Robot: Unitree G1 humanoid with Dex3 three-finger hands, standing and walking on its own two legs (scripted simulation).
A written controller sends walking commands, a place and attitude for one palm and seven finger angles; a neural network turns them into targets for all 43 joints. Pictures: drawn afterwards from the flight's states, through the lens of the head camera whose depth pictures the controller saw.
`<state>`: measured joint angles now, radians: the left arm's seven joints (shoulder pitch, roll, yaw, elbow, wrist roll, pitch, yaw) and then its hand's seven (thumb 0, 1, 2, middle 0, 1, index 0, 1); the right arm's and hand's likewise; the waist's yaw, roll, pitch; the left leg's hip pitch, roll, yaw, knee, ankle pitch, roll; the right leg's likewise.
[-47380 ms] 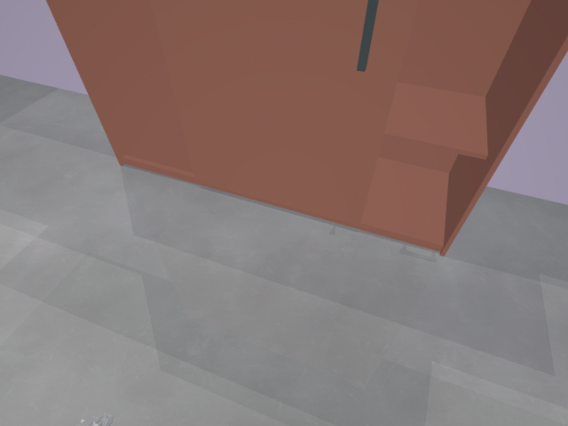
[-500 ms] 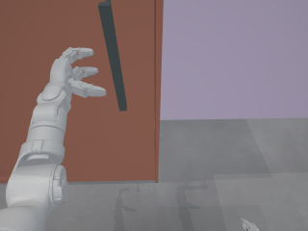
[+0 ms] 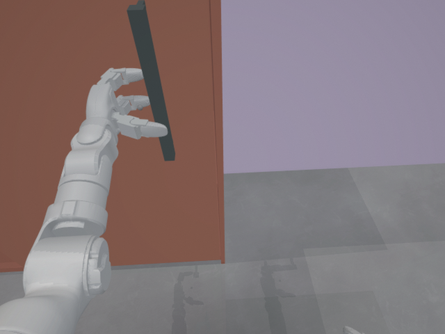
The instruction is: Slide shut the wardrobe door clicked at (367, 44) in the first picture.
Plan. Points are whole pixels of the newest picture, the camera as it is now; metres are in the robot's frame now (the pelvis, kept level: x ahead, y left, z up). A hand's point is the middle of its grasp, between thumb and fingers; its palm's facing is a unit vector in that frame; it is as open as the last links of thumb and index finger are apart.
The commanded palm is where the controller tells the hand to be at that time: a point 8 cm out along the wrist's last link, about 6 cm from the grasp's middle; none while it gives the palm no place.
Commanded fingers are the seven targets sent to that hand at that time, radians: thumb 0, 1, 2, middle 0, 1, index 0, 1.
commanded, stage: feel for the door with the fingertips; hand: left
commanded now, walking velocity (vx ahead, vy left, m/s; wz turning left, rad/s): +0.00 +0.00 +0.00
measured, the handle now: (158, 93) +0.53 +0.13 +0.17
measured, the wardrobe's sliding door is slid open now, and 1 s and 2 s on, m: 0.00 0.00 0.00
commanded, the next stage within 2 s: slide the fingers in behind the handle in 0.32 s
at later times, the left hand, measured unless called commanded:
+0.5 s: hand (142, 97) +0.49 +0.15 +0.19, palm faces +0.06 -1.00 -0.01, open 13.6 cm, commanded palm +0.47 +0.20 +0.19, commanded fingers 0.00 -0.50 0.30 -0.30 -1.20 -0.30 -1.20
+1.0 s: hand (143, 102) +0.48 +0.15 +0.19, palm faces +0.06 -1.00 +0.00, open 13.8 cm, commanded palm +0.46 +0.20 +0.19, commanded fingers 0.00 -0.50 0.30 -0.30 -1.20 -0.30 -1.20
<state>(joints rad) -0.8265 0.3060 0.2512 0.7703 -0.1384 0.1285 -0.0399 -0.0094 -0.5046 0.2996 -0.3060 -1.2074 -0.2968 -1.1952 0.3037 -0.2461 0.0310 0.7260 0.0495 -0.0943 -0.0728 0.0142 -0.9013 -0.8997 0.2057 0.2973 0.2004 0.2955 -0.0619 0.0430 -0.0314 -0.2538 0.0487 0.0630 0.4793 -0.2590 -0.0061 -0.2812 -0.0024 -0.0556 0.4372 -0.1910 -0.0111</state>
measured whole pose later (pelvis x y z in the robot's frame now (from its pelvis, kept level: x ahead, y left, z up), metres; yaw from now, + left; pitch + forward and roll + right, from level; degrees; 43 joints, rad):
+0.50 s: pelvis +0.00 +0.00 +0.00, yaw +0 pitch +5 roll -1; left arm -1.00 0.39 0.29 1.02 -0.11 -0.01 -0.08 -0.01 -0.50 0.30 -0.35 -1.24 -0.36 -1.25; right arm 0.38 -0.27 0.01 0.76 0.04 -0.13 -0.06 0.01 -0.90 -0.90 0.21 0.30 0.20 0.30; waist -0.10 0.04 -0.03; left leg -0.35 0.05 0.05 0.52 -0.26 -0.01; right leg -0.37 0.00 -0.06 0.47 -0.19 -0.02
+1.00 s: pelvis +0.00 +0.00 +0.00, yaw +0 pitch +6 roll -1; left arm -0.97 0.35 0.27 0.96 -0.12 0.02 -0.06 -0.01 -0.50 0.30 -0.32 -1.22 -0.34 -1.23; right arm 0.36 -0.26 0.02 0.73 0.04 -0.14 -0.05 0.01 -0.90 -0.90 0.21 0.30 0.20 0.30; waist -0.09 0.04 -0.03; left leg -0.36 0.05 0.06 0.54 -0.28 0.00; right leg -0.38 -0.01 -0.06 0.48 -0.20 -0.01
